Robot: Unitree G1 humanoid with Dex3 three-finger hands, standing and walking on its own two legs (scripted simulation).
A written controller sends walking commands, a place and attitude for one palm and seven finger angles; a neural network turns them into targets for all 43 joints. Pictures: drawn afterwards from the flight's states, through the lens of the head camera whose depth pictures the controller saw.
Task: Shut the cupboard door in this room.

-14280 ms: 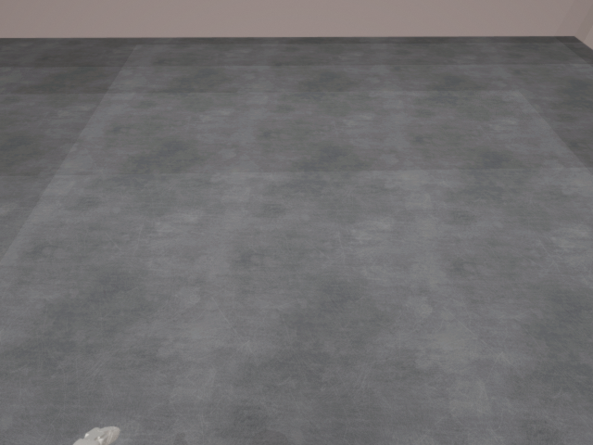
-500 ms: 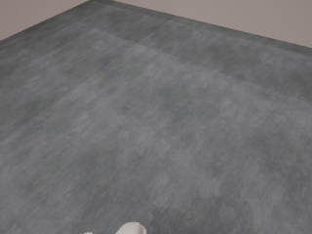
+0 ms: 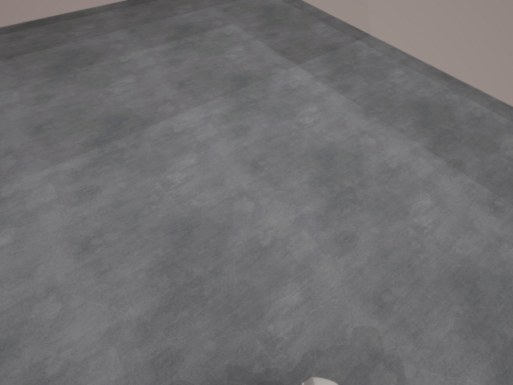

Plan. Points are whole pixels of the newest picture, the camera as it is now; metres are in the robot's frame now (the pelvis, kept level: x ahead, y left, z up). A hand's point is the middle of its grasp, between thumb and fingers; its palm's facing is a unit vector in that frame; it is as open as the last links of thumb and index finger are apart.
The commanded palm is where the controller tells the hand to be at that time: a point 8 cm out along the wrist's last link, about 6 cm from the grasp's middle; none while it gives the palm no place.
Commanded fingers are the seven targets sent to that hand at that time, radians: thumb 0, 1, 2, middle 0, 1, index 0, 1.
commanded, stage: turn or walk to find it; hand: left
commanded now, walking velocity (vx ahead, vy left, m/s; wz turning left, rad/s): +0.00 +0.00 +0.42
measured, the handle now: out of the picture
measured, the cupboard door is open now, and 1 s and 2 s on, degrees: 97 97 97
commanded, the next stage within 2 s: stand and wait in 1.74 s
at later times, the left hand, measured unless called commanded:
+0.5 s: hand out of the picture +0.00 +0.15 -0.16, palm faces +0.24 -0.94 -0.26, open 7.4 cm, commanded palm none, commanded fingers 0.00 0.90 0.90 -0.20 -0.30 -0.20 -0.30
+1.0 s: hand out of the picture -0.05 +0.21 -0.16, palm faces +0.44 -0.86 -0.26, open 7.4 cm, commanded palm none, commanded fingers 0.00 0.90 0.90 -0.20 -0.30 -0.20 -0.30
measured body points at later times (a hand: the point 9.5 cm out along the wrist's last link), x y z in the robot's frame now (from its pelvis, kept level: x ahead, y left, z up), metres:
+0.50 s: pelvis -0.02 -0.05 +0.00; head +0.02 -0.07 +0.45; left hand -0.02 +0.20 -0.14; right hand +0.07 -0.29 -0.17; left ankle -0.08 +0.10 -0.67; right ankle +0.01 -0.14 -0.74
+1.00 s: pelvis -0.04 -0.01 +0.00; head -0.02 +0.01 +0.45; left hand -0.08 +0.26 -0.14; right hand +0.13 -0.20 -0.14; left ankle -0.08 +0.09 -0.74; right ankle +0.01 -0.15 -0.69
